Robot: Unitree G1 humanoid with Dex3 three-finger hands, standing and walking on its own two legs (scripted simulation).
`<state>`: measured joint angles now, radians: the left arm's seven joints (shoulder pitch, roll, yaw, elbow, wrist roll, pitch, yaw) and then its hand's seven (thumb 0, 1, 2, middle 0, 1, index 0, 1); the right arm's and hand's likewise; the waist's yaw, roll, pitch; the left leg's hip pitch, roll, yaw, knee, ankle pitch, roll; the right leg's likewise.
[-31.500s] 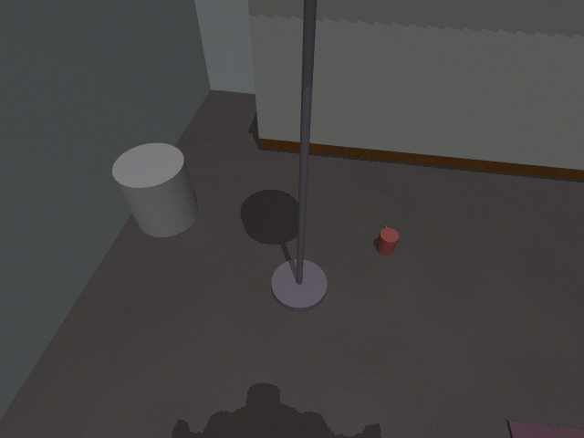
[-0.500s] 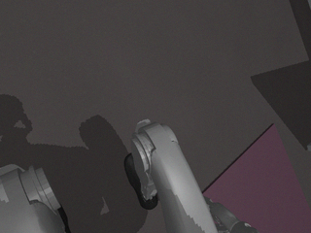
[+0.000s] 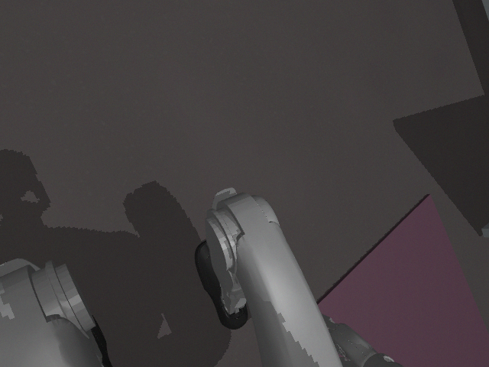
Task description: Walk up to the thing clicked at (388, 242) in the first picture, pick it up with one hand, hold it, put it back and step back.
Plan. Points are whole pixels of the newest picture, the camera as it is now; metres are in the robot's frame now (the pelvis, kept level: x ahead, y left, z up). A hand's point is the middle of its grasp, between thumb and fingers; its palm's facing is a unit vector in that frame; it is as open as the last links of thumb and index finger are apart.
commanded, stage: close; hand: left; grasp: from above
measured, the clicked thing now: out of the picture +0.50 +0.33 -0.26
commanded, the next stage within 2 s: settle in 0.08 s
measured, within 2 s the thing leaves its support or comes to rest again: leaves its support in 0.56 s
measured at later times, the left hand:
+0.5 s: hand out of the picture +0.47 +0.32 -0.22, palm faces -0.43 -0.14 -0.89, open 10.4 cm
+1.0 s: hand out of the picture +0.47 +0.33 -0.13, palm faces -0.44 -0.11 -0.89, open 10.3 cm
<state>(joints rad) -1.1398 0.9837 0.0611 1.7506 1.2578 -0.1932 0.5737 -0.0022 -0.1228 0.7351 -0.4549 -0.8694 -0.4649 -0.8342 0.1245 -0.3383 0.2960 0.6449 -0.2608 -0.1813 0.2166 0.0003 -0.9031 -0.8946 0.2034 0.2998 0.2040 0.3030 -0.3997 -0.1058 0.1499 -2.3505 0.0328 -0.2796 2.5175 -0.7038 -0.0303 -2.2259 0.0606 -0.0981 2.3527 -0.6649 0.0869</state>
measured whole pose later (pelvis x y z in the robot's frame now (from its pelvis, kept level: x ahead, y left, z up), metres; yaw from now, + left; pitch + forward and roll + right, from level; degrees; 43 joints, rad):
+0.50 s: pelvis +0.00 +0.00 +0.00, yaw +0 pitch +30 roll -13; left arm -1.10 0.95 0.09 1.66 1.26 -0.17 0.52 0.00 -0.10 0.75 -0.55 -0.84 -0.55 -0.86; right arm 0.15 -0.33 0.27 0.65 -0.25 -0.16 0.21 0.00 -0.92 -0.90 0.20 0.30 0.20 0.30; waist -0.38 -0.09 0.12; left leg -2.36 0.02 -0.27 2.51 -0.70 -0.03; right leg -2.24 0.05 -0.10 2.35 -0.67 0.07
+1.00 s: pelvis +0.00 -0.01 +0.02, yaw +5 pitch +33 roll -9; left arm -1.04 0.77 0.03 1.37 1.19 -0.12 0.25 0.00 -0.10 0.74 -0.57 -0.81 -0.58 -0.81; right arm 0.14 -0.31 0.12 0.65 -0.14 -0.03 0.19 0.00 -0.92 -0.90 0.20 0.30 0.20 0.30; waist -0.27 0.01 -0.02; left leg -2.33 0.01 -0.20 2.41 -0.67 -0.04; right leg -2.23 0.01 -0.05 2.32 -0.68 0.07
